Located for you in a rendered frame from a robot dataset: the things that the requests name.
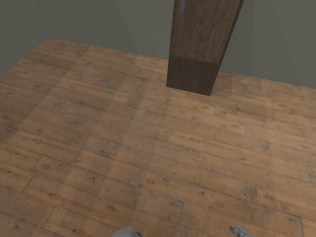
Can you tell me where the cupboard door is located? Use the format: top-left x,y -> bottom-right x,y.
171,0 -> 241,64

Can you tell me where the robot right hand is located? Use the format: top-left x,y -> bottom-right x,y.
229,224 -> 255,237

